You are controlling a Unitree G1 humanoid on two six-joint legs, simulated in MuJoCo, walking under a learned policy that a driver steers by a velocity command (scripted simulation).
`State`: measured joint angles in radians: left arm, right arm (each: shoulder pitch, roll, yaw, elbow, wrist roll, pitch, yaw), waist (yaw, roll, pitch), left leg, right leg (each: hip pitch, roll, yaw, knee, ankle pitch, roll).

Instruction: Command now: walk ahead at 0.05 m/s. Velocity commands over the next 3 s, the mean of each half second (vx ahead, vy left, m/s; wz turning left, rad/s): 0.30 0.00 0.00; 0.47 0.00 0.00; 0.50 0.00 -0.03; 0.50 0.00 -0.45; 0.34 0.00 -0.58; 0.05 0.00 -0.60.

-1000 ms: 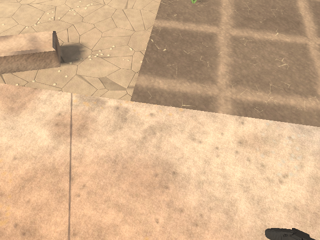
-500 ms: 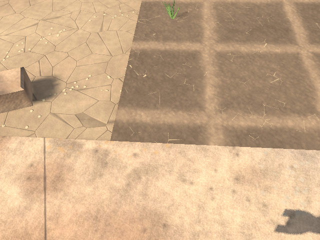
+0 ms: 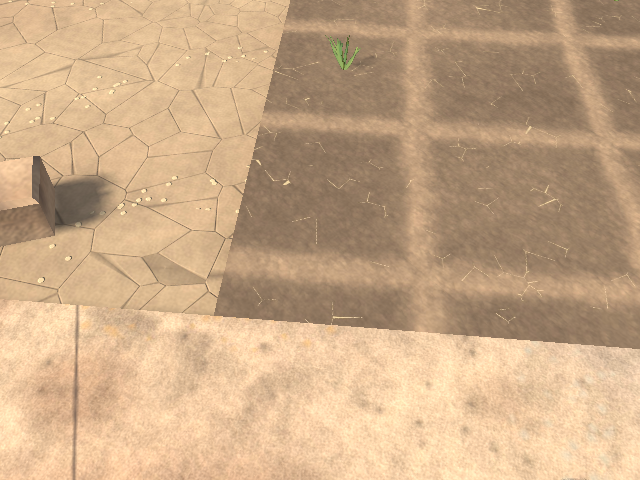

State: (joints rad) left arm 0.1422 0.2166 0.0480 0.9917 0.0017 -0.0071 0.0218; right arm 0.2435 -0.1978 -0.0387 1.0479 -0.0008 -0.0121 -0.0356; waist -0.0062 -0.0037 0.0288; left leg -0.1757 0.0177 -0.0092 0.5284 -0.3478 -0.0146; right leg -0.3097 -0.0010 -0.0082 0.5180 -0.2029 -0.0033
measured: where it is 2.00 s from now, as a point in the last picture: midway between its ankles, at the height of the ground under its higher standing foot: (329, 291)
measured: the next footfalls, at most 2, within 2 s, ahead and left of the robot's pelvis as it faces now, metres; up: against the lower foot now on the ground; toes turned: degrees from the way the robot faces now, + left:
left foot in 0.72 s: +0.44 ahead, +0.13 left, +0.00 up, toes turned +2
right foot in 1.28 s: +0.76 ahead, -0.11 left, +0.00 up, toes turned -3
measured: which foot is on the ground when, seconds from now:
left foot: down 0.00-0.24, up 0.26-0.70, down 0.72-1.00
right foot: down 0.00-0.74, up 0.76-1.00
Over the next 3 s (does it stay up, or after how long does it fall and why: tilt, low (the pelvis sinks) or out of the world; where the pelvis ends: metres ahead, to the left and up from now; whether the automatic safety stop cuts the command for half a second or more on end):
stays up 1.25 -0.10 0.01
